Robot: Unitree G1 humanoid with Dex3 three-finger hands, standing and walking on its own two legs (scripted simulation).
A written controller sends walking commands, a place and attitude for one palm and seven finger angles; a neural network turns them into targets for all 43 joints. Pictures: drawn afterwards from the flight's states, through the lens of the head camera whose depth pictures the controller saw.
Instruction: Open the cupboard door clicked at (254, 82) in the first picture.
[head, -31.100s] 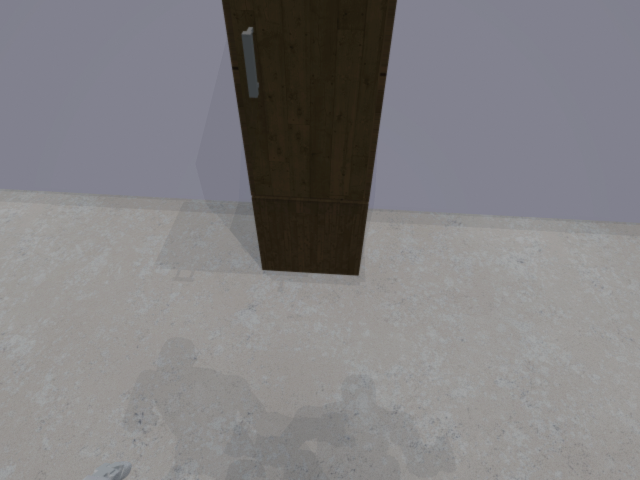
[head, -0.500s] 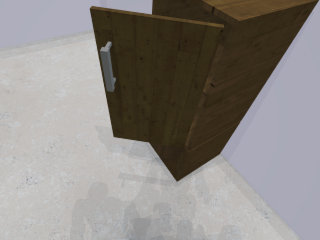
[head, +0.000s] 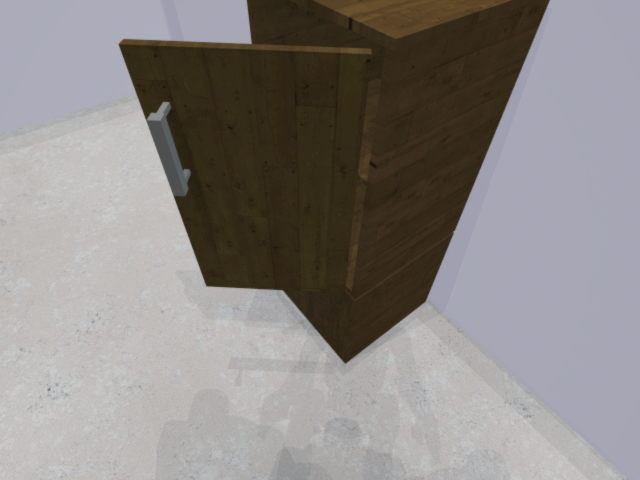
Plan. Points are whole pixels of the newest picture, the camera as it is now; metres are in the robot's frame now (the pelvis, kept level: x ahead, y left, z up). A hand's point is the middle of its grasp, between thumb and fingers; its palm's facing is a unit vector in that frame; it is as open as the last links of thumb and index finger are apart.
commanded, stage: come to a stop and stand still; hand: left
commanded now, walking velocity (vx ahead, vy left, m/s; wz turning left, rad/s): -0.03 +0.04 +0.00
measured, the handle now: (173, 150) +0.58 +0.27 +0.09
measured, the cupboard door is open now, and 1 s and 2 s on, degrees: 49 49 49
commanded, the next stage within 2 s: look again from close up in 0.50 s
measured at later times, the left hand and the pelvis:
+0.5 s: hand out of the picture +0.02 +0.22 -0.16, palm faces +0.00 -0.96 -0.28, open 7.4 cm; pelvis +0.00 +0.03 +0.00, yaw -2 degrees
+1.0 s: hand out of the picture +0.02 +0.16 -0.17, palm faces +0.00 -0.98 -0.21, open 7.4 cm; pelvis +0.01 -0.01 +0.00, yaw -1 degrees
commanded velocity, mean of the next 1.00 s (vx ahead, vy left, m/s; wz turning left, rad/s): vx -0.01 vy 0.00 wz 0.00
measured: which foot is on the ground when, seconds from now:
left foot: up 0.00-0.00, down 0.02-1.00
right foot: down 0.00-1.00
